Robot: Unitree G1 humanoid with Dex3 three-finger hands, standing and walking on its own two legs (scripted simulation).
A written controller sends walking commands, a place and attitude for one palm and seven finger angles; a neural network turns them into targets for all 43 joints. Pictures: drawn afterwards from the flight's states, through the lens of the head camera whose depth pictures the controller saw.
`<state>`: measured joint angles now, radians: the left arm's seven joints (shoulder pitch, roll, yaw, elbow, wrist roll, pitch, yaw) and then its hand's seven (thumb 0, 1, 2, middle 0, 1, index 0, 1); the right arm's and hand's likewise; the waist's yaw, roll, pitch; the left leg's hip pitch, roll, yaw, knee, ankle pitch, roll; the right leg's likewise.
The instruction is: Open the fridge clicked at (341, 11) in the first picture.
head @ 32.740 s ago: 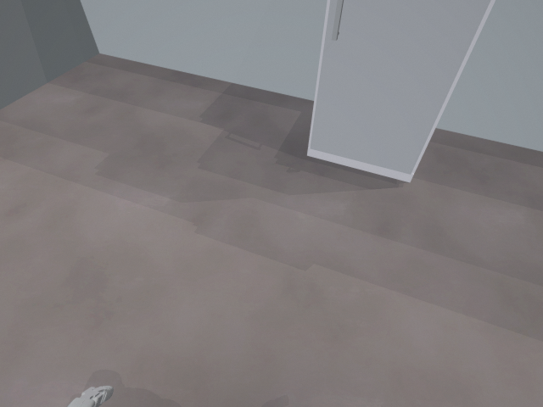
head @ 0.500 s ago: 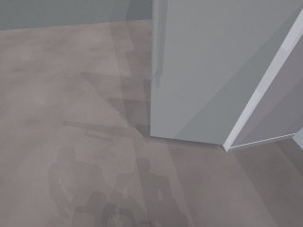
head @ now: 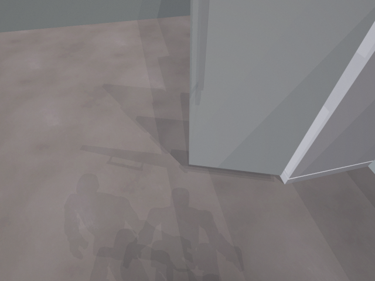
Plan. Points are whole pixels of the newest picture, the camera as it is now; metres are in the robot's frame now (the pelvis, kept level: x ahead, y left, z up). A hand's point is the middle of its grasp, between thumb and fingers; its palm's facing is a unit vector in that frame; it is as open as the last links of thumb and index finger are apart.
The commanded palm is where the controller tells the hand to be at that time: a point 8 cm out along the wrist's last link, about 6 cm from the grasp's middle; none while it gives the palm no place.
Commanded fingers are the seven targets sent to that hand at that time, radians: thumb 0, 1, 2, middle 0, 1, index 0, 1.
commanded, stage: look to check the result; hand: left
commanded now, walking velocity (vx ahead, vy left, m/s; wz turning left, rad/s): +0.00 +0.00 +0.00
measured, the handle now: (204, 24) +0.80 -0.01 +0.16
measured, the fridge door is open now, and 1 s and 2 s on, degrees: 69 69 69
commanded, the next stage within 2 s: stand and wait in 0.28 s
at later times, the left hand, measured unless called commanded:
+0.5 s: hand out of the picture +0.13 +0.23 -0.15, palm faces -0.04 -0.94 -0.33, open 7.4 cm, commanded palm none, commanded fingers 0.00 0.90 0.90 -0.20 -0.30 -0.20 -0.30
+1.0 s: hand out of the picture +0.12 +0.22 -0.15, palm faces -0.03 -0.94 -0.33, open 7.4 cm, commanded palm none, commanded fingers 0.00 0.90 0.90 -0.20 -0.30 -0.20 -0.30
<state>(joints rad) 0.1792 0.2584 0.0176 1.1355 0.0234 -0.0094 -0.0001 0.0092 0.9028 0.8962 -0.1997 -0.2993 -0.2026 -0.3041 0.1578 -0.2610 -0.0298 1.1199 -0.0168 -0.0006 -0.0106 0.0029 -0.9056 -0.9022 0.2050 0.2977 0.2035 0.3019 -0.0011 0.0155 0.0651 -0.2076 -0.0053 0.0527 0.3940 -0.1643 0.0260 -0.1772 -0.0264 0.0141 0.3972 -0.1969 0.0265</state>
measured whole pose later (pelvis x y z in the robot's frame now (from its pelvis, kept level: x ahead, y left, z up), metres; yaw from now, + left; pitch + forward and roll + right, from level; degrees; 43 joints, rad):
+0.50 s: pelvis +0.03 -0.01 +0.00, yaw +0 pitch -1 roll +0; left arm 0.07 0.33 0.00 1.11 0.02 -0.02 -0.01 0.01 0.90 0.90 -0.20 -0.30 -0.20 -0.30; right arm 0.08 -0.34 -0.01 1.13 -0.01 -0.01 0.00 0.00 -0.90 -0.90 0.21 0.30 0.20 0.30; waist -0.01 0.01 0.05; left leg -0.14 0.01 0.04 0.32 -0.17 0.01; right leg -0.10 -0.01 0.00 0.32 -0.20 0.01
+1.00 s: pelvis +0.04 -0.02 +0.01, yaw +0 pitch -1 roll +0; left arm 0.10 0.33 0.00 1.13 0.01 -0.02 0.00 0.01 0.90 0.90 -0.20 -0.30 -0.20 -0.30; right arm 0.09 -0.33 -0.01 1.14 -0.01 0.00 -0.01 0.00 -0.90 -0.90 0.21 0.30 0.20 0.30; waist -0.01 0.01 0.06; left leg -0.11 0.02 0.04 0.31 -0.18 -0.01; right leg -0.07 0.00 0.00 0.30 -0.21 0.00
